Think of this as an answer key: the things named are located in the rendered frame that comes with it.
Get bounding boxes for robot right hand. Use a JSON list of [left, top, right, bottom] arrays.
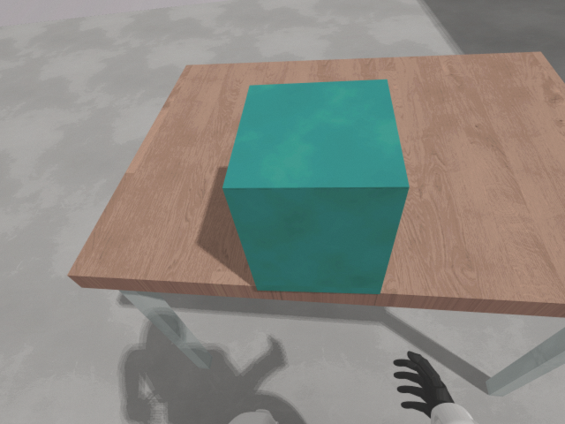
[[393, 351, 455, 419]]

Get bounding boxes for carton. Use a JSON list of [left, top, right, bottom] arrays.
[[222, 79, 409, 294]]

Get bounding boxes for right robot forearm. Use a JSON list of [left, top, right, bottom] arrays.
[[431, 403, 478, 424]]

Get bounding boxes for robot left shin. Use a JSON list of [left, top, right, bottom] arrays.
[[256, 409, 273, 418]]

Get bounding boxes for table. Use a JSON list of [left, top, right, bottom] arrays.
[[67, 51, 565, 397]]

